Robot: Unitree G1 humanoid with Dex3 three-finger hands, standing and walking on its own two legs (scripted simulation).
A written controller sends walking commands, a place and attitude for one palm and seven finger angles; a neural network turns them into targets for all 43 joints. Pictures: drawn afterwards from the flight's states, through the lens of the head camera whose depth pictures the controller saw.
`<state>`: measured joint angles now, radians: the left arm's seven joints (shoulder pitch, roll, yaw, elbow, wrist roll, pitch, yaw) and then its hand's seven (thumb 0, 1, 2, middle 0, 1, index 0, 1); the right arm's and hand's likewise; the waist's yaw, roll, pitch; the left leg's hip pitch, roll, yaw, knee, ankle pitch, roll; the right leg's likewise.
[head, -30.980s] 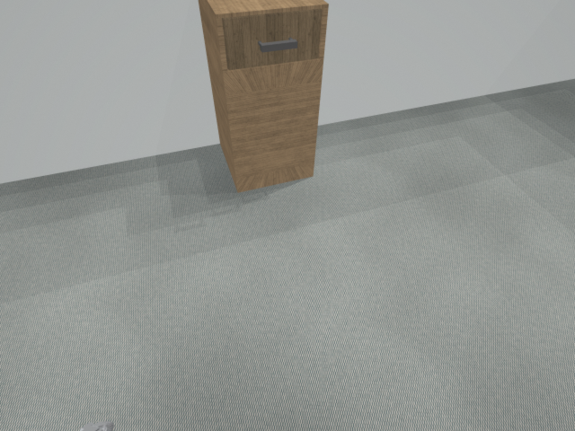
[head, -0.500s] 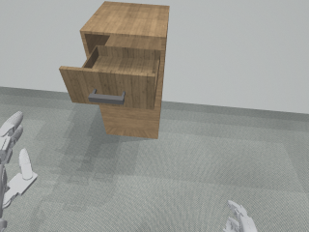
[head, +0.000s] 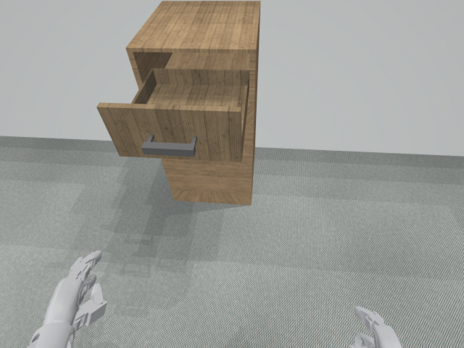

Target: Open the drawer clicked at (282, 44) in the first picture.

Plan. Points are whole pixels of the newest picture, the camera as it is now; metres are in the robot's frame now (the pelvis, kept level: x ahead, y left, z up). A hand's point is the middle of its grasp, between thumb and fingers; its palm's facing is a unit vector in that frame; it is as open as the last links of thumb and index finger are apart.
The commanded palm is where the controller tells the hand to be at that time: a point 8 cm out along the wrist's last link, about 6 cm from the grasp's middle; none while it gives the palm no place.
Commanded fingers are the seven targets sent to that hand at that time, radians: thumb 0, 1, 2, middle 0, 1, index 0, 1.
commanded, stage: let the arm hang, fingers relaxed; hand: left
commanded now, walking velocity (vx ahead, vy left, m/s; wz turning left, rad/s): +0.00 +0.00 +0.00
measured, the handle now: (171, 143) +0.61 +0.21 -0.03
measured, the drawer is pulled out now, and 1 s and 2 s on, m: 0.30 0.30 0.30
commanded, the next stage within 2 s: look to check the result in 0.96 s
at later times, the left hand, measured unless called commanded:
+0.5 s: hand out of the picture -0.06 +0.17 -0.16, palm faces +0.01 -0.97 -0.23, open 7.3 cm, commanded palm none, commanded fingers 0.00 0.90 0.90 -0.20 -0.30 -0.20 -0.30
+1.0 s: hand out of the picture +0.00 +0.15 -0.16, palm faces +0.02 -0.98 -0.19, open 7.3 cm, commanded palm none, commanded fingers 0.00 0.90 0.90 -0.20 -0.30 -0.20 -0.30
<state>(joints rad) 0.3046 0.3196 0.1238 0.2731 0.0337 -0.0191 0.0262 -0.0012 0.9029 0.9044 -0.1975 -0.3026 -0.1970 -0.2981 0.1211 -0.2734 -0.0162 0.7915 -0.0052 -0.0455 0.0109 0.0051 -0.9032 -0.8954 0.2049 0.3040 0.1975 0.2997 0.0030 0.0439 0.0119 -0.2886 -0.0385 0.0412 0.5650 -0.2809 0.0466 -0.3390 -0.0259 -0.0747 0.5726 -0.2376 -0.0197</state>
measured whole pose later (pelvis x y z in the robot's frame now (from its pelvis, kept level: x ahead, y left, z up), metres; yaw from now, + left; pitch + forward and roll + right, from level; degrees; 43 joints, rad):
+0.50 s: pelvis -0.01 -0.01 +0.01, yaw -1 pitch -2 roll +0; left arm 0.34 0.17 0.01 1.16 0.01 0.02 0.02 0.00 0.92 0.90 -0.20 -0.30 -0.20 -0.30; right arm 0.36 -0.12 0.01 1.12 -0.01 0.03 -0.03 0.00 -0.91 -0.90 0.20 0.30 0.19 0.30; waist 0.00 0.02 0.08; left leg -0.19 -0.01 0.05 0.43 -0.21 0.03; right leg -0.23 0.01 -0.07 0.40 -0.14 -0.04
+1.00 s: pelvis +0.00 -0.01 +0.01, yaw -2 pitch -2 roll +0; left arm 0.28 0.13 0.02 1.13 0.01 0.00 0.03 0.00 0.92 0.90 -0.20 -0.30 -0.20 -0.30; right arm 0.33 -0.11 -0.01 1.11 -0.01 0.01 -0.03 0.00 -0.91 -0.90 0.20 0.30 0.19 0.30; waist 0.00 0.01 0.05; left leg -0.17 -0.01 0.05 0.41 -0.22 0.02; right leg -0.22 0.02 -0.06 0.41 -0.16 -0.05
